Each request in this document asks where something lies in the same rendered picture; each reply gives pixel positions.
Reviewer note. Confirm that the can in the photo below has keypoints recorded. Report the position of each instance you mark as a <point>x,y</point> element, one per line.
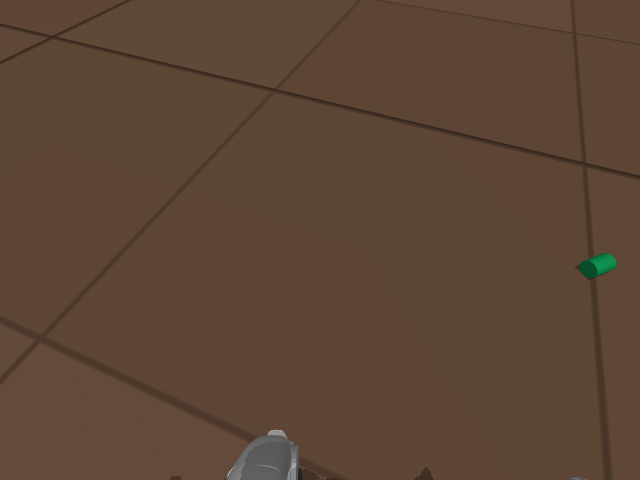
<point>598,265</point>

